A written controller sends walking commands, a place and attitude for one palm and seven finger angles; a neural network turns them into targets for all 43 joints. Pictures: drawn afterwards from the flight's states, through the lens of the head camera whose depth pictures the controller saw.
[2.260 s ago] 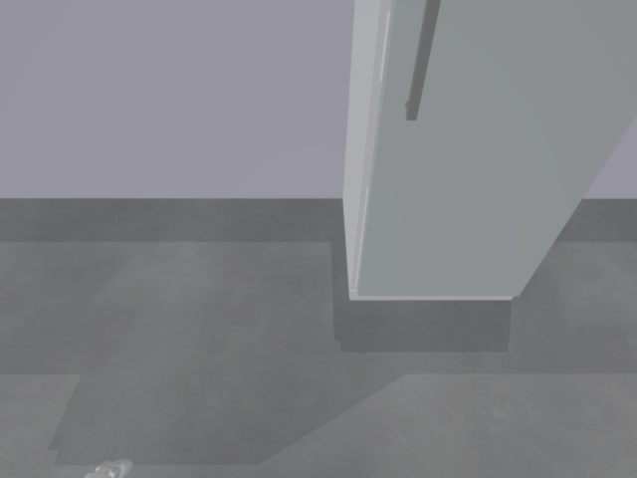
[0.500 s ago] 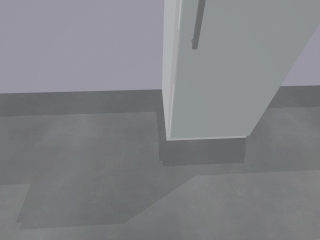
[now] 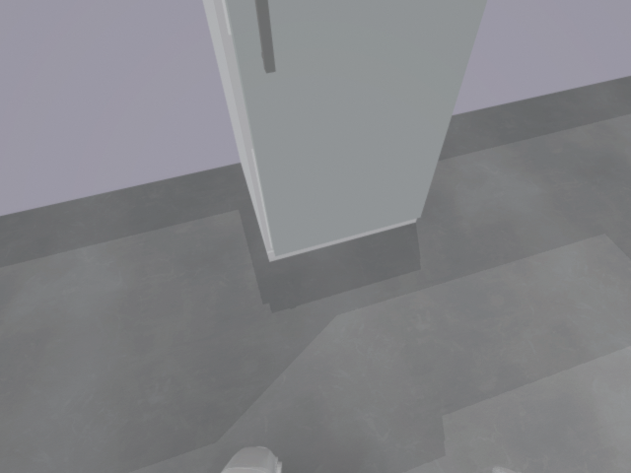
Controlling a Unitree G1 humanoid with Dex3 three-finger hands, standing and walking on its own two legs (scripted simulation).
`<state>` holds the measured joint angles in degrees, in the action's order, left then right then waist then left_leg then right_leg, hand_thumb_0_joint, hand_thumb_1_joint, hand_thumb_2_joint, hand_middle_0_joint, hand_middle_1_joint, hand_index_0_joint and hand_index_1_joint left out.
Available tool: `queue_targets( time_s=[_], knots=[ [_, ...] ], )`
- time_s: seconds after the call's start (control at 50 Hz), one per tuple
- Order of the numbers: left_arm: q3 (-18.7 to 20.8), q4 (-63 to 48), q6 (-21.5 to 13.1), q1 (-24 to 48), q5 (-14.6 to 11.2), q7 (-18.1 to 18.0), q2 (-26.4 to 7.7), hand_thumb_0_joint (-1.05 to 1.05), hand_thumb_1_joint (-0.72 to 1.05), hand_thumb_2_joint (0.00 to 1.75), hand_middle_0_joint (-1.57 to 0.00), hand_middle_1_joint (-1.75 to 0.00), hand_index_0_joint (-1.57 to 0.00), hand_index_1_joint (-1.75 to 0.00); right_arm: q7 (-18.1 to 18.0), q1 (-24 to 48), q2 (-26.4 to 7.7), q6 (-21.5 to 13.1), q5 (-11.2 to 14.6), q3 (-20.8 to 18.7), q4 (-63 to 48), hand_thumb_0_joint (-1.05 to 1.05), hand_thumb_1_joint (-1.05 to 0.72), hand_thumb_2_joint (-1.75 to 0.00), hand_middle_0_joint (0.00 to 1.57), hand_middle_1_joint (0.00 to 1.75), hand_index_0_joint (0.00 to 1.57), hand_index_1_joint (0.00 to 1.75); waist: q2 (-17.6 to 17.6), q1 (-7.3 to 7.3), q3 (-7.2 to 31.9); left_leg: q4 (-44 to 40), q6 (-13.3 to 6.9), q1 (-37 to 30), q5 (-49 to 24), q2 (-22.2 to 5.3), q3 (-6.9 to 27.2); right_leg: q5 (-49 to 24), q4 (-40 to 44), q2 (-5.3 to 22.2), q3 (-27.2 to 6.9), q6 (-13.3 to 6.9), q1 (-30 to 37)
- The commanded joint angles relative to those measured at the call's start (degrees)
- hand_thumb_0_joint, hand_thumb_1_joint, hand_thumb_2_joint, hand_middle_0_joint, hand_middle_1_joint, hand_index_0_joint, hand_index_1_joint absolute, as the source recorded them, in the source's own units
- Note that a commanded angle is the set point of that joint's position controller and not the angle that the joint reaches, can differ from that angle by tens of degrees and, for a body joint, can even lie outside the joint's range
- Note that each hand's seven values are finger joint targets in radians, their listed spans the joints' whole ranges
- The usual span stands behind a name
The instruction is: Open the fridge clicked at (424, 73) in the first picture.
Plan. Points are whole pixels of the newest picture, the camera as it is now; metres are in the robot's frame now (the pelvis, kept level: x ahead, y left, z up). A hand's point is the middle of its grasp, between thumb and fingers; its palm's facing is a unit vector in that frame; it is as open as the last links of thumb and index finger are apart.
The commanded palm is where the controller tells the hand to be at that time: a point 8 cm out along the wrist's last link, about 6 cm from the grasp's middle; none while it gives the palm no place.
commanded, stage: walk to a spot facing it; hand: left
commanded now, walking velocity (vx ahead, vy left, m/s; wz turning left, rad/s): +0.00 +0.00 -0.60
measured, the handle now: (260, 5) +0.85 +0.18 +0.17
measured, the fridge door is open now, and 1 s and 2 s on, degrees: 0 0 0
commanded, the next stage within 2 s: turn to face it in 1.98 s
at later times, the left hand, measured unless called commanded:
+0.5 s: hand out of the picture +0.10 +0.28 -0.17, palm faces -0.25 -0.94 -0.21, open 7.4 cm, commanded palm none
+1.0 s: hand (244, 452) +0.16 +0.13 -0.15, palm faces -0.57 -0.78 -0.25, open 7.4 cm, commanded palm none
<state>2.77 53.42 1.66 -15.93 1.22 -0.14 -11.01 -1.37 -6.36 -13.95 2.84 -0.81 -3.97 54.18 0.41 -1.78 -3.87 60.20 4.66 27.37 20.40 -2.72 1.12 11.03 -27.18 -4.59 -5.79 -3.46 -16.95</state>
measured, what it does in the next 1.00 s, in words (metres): steps on the spot, turning right: left foot, then right foot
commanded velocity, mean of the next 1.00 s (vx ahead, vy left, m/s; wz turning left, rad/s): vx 0.08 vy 0.00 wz -0.60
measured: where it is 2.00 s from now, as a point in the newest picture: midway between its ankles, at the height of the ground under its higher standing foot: (401, 458)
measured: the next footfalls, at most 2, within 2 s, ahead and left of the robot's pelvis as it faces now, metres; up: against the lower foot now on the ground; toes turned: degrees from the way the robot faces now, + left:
left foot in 0.22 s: +0.02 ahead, +0.16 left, +0.00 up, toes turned -9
right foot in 0.80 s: -0.07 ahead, -0.06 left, +0.00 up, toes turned -37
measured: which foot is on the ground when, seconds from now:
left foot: up 0.00-0.20, down 0.22-0.80, up 0.82-1.00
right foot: down 0.00-0.22, up 0.24-0.78, down 0.80-1.00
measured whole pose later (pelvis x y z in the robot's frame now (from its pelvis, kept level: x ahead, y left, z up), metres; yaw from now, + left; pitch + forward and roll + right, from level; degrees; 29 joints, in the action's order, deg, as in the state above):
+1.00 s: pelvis -0.03 +0.02 +0.00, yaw -37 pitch +0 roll +1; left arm 2.9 52.8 -0.4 -12.3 1.1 0.2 -10.8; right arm 0.6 -14.7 -13.8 2.4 -1.8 -4.3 55.3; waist 1.9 1.4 -1.5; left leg 62.4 5.0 28.9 20.2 -8.0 -4.1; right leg 16.8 -26.8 -1.4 0.3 -2.4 -10.2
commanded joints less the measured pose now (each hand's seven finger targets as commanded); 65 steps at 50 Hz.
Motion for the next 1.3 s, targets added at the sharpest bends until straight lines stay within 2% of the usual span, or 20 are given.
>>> queue_targets(
  time_s=[0.0,0.1,0.16,0.18,0.2,0.22,0.24,0.34,0.58,0.74,0.76,0.78,0.8,0.84,0.92,1.1,1.18,1.22,1.26,1.28],
  knots=[
    [3.65,-3.41,-0.70,-2.70,0.18,-0.63,-12.59,0.00,0.90,0.90,-0.20,-0.30,-0.20,-0.30,-0.52,2.81,-4.19,-1.64,0.06,-0.51,-5.51,0.00,-0.90,-0.90,0.20,0.30,0.20,0.30,-7.49,-1.15,7.40,-5.68,-0.21,3.03,2.15,0.33,0.35,-14.86,7.31,14.95,-19.69,-7.10,10.31],
    [4.08,-4.66,0.05,-0.11,0.47,-0.50,-13.90,0.00,0.90,0.90,-0.20,-0.30,-0.20,-0.30,-0.76,1.65,-4.22,-2.07,0.70,-0.55,-6.28,0.00,-0.90,-0.90,0.20,0.30,0.20,0.30,-9.98,-0.84,7.30,-16.62,-1.79,-4.79,4.50,2.26,0.26,-14.68,7.10,13.78,-23.53,-6.88,5.50],
    [4.09,-6.01,0.51,4.58,0.18,-0.50,-13.93,0.00,0.90,0.90,-0.20,-0.30,-0.20,-0.30,-1.15,-6.44,-4.45,-2.90,1.07,-0.56,-4.64,0.00,-0.90,-0.90,0.20,0.30,0.20,0.30,-9.42,3.23,9.23,-32.70,-2.95,-18.50,-3.02,3.06,-0.54,-11.51,3.58,10.99,-22.35,-2.96,-1.76],
    [3.68,-6.77,0.61,5.31,-0.22,-0.30,-12.12,0.00,0.90,0.90,-0.20,-0.30,-0.20,-0.30,-1.52,-9.32,-6.45,-3.52,1.01,-0.84,-3.95,0.00,-0.90,-0.90,0.20,0.30,0.20,0.30,-4.72,4.68,10.28,-39.09,-4.31,-27.27,-5.09,-0.76,2.52,-4.71,-1.15,6.44,-18.50,-0.01,-8.88],
    [3.02,-7.76,0.80,4.02,-0.78,0.35,-8.24,0.00,0.90,0.90,-0.20,-0.30,-0.20,-0.30,-1.57,-8.71,-11.87,-3.89,0.28,-1.71,-4.80,0.00,-0.90,-0.90,0.20,0.30,0.20,0.30,11.98,4.37,9.43,-47.30,-7.53,-31.56,-0.69,-15.38,17.77,11.38,-13.34,-1.69,-8.32,3.33,-19.72],
    [3.37,-8.01,0.78,4.35,-0.03,0.41,-8.78,0.00,0.90,0.90,-0.20,-0.30,-0.20,-0.30,-1.30,-6.05,-14.19,-3.26,0.38,-1.98,-6.62,0.00,-0.90,-0.90,0.20,0.30,0.20,0.30,16.03,3.31,6.43,-48.32,-10.87,-22.72,-3.26,-24.59,23.75,20.69,-26.11,-0.48,-0.81,6.14,-20.17],
    [4.26,-7.71,0.93,3.80,0.64,0.79,-10.63,0.00,0.90,0.90,-0.20,-0.30,-0.20,-0.30,-1.23,-2.80,-12.57,-3.13,-0.18,-1.28,-8.28,0.00,-0.90,-0.90,0.20,0.30,0.20,0.30,10.44,1.77,3.88,-48.38,-13.91,-15.49,-4.82,-24.50,22.40,18.97,-34.92,1.96,-1.26,7.06,-18.26],
    [4.16,-3.83,1.89,0.55,0.82,2.14,-8.39,0.00,0.90,0.90,-0.20,-0.30,-0.20,-0.30,-1.56,-1.81,-6.39,-4.17,-0.31,0.48,-7.66,0.00,-0.90,-0.90,0.20,0.30,0.20,0.30,7.99,-0.50,1.94,-43.53,-8.70,-17.15,-20.28,-11.01,0.99,7.08,-47.03,3.44,2.50,8.30,-18.51],
    [2.84,-5.90,2.40,9.67,0.02,2.18,-5.85,0.00,0.90,0.90,-0.20,-0.30,-0.20,-0.30,-1.23,-12.88,-7.48,-3.96,-0.53,-1.22,-2.41,0.00,-0.90,-0.90,0.20,0.30,0.20,0.30,8.29,4.27,2.90,-41.74,-13.64,-26.41,-26.72,-18.66,-3.22,12.99,-28.54,8.80,7.17,8.53,-16.12],
    [2.88,-5.17,0.21,5.73,0.08,1.45,-6.53,0.00,0.90,0.90,-0.20,-0.30,-0.20,-0.30,0.05,-12.50,-8.34,-3.37,-0.45,-2.03,-0.66,0.00,-0.90,-0.90,0.20,0.30,0.20,0.30,7.24,1.63,7.80,-26.84,-6.88,-18.93,-28.15,-18.48,-13.24,2.12,-1.08,6.65,11.26,4.07,5.74],
    [3.54,-3.63,-0.62,0.64,0.50,0.96,-11.00,0.00,0.90,0.90,-0.20,-0.30,-0.20,-0.30,0.62,-13.19,-6.54,-3.12,0.10,-1.47,-1.30,0.00,-0.90,-0.90,0.20,0.30,0.20,0.30,-2.92,-0.88,11.64,-15.17,-3.23,-9.59,-16.35,-15.85,-16.55,-2.40,5.45,13.47,2.85,1.03,17.91],
    [4.81,-2.51,-1.07,-2.96,0.51,0.07,-17.48,0.00,0.90,0.90,-0.20,-0.30,-0.20,-0.30,0.97,-10.55,-1.87,-2.82,-0.21,0.07,-4.53,0.00,-0.90,-0.90,0.20,0.30,0.20,0.30,-20.09,-2.49,10.95,-1.19,0.12,8.07,15.00,-6.47,-15.72,-13.51,8.79,26.96,-18.63,-4.74,23.37],
    [5.08,-2.18,-0.43,-4.68,-0.61,-0.61,-17.72,0.00,0.90,0.90,-0.20,-0.30,-0.20,-0.30,0.43,-6.78,-4.09,-1.97,-0.50,-0.10,-5.92,0.00,-0.90,-0.90,0.20,0.30,0.20,0.30,-15.62,-4.11,10.38,4.88,-0.56,10.88,16.68,-5.61,-6.94,-10.24,10.01,28.41,-19.68,-8.26,20.67],
    [4.70,-2.90,-0.70,-1.23,-0.45,-0.97,-14.70,0.00,0.90,0.90,-0.20,-0.30,-0.20,-0.30,1.07,-2.37,-4.12,-1.89,-0.59,-0.26,-6.48,0.00,-0.90,-0.90,0.20,0.30,0.20,0.30,-13.39,-3.22,4.25,7.89,-0.97,15.45,8.89,-6.86,-4.18,6.44,13.19,23.45,-17.82,-7.53,17.35],
    [3.17,-3.24,-3.01,2.57,-0.16,-0.32,-11.08,0.00,0.90,0.90,-0.20,-0.30,-0.20,-0.30,1.94,-5.65,-4.18,-2.52,-1.20,-1.07,-4.08,0.00,-0.90,-0.90,0.20,0.30,0.20,0.30,-6.43,1.31,0.87,3.07,0.46,9.30,-1.36,-6.24,-4.14,0.67,13.19,17.74,-8.74,-5.57,9.47],
    [3.14,-1.08,-4.41,-4.17,0.29,0.14,-11.29,0.00,0.90,0.90,-0.20,-0.30,-0.20,-0.30,2.54,3.00,-3.32,-4.21,-0.74,-0.74,-8.71,0.00,-0.90,-0.90,0.20,0.30,0.20,0.30,-9.39,-1.16,-0.86,-11.18,0.50,9.00,-4.47,-3.48,-4.08,1.46,13.35,16.13,-13.20,-6.79,10.66],
    [3.57,-1.07,-4.11,-2.85,0.38,-0.03,-12.17,0.00,0.90,0.90,-0.20,-0.30,-0.20,-0.30,2.25,1.66,-3.09,-5.46,-0.15,-0.50,-9.14,0.00,-0.90,-0.90,0.20,0.30,0.20,0.30,-9.45,0.00,0.57,-23.95,-0.95,-4.70,-2.74,-0.79,-5.05,-3.05,8.67,15.55,-14.10,-5.78,6.05],
    [3.68,-1.18,-4.02,-0.85,0.05,0.16,-11.25,0.00,0.90,0.90,-0.20,-0.30,-0.20,-0.30,1.25,-8.20,-5.44,-6.08,-0.10,-1.14,-5.84,0.00,-0.90,-0.90,0.20,0.30,0.20,0.30,-5.28,4.90,3.79,-33.40,-1.55,-22.70,-7.02,0.13,-5.62,-4.56,-1.08,10.91,-10.95,-2.90,-2.13],
    [2.66,-2.79,-3.89,-3.79,-1.01,1.33,-4.62,0.00,0.90,0.90,-0.20,-0.30,-0.20,-0.30,0.19,-22.60,-16.32,-6.64,-1.19,-3.19,-2.13,0.00,-0.90,-0.90,0.20,0.30,0.20,0.30,21.46,8.88,14.28,-43.75,-8.52,-42.73,4.99,-26.50,23.64,22.53,-34.36,-0.24,3.77,3.14,-20.94],
    [2.97,-2.88,-3.89,-1.89,-0.47,1.31,-6.64,0.00,0.90,0.90,-0.20,-0.30,-0.20,-0.30,0.19,-21.08,-15.16,-5.97,-0.85,-2.45,-2.63,0.00,-0.90,-0.90,0.20,0.30,0.20,0.30,14.50,8.45,11.22,-47.80,-10.99,-35.31,11.93,-28.87,27.70,21.40,-41.42,3.31,1.08,2.73,-21.52]
  ],
)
